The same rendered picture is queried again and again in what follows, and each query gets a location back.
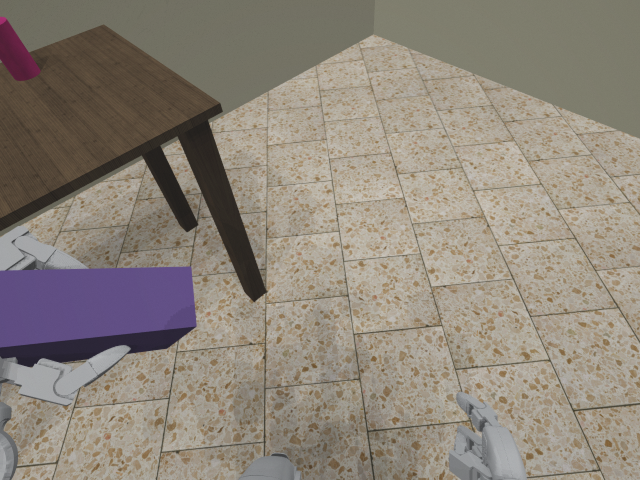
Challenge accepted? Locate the robot right hand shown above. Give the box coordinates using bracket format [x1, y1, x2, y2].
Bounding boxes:
[449, 392, 527, 480]

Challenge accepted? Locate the robot left hand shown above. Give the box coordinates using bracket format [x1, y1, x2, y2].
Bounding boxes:
[0, 226, 131, 406]

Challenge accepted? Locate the sponge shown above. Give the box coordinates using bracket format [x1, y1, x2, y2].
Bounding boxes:
[0, 267, 197, 367]

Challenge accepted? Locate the table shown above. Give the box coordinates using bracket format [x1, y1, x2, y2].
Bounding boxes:
[0, 25, 266, 302]

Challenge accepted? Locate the robot left thigh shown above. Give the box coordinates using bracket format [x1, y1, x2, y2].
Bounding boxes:
[238, 456, 301, 480]

